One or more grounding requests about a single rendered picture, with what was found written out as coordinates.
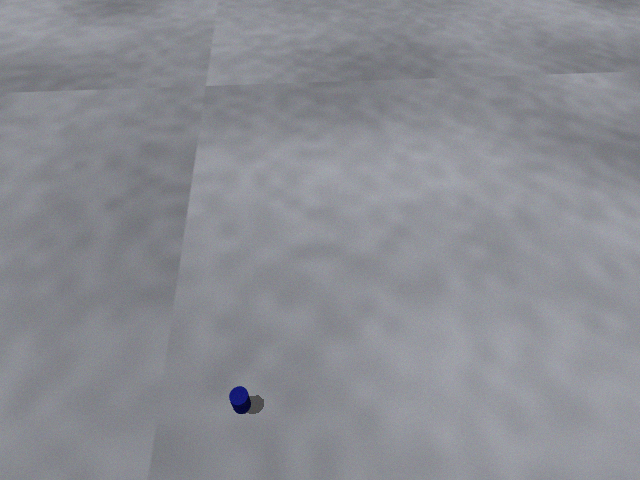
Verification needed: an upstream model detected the tin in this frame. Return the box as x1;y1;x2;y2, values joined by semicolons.
229;386;251;414

